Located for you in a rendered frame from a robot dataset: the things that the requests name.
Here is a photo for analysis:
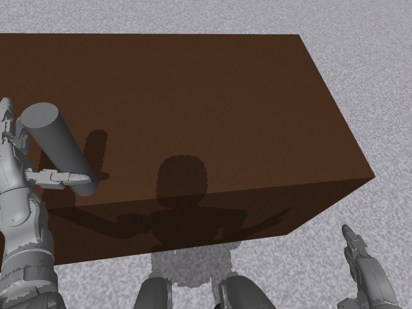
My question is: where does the right robot hand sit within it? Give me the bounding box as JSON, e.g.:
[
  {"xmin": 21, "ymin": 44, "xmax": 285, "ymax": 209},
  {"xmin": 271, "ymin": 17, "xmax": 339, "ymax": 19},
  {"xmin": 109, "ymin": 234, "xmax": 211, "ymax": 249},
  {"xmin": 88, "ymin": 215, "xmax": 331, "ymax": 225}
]
[{"xmin": 337, "ymin": 224, "xmax": 399, "ymax": 309}]

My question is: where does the left robot arm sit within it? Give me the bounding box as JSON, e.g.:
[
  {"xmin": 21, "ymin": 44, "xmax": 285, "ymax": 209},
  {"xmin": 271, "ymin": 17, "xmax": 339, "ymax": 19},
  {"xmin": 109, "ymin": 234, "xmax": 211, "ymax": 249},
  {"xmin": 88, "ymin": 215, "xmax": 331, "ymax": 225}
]
[{"xmin": 0, "ymin": 187, "xmax": 66, "ymax": 309}]

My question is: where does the can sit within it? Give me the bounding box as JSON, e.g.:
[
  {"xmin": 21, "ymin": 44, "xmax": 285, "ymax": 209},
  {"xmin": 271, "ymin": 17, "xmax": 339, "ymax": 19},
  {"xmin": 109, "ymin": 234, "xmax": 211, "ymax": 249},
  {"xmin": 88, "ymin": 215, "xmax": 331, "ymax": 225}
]
[{"xmin": 21, "ymin": 102, "xmax": 98, "ymax": 196}]

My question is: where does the left robot hand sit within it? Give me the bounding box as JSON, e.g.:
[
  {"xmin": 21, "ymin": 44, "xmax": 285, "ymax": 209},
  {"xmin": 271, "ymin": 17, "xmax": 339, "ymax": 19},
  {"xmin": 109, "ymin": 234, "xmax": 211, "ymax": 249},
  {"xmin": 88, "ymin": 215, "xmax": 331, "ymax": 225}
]
[{"xmin": 0, "ymin": 97, "xmax": 91, "ymax": 194}]

